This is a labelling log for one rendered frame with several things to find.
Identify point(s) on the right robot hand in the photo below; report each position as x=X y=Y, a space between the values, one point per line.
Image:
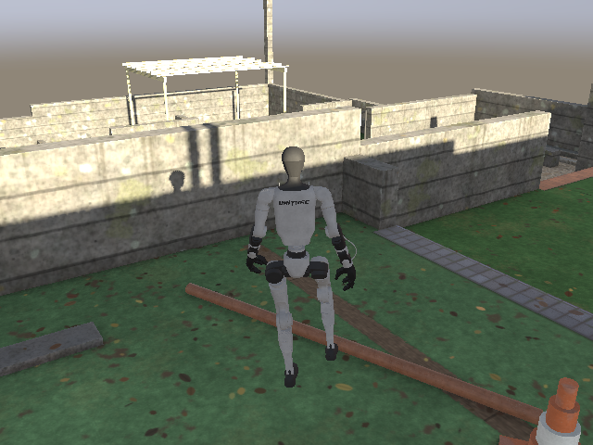
x=350 y=278

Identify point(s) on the right robot forearm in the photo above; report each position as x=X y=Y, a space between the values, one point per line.
x=341 y=249

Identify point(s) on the left robot upper arm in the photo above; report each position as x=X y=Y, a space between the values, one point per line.
x=265 y=197

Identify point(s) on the right robot upper arm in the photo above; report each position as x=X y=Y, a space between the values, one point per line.
x=328 y=211

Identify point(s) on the left robot hand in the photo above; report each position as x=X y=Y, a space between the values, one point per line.
x=259 y=260

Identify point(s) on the right robot foot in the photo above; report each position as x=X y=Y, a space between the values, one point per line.
x=331 y=353

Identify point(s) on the left robot forearm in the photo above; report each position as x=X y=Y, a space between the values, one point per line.
x=254 y=245

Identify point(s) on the humanoid robot torso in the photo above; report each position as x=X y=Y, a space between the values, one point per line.
x=295 y=224

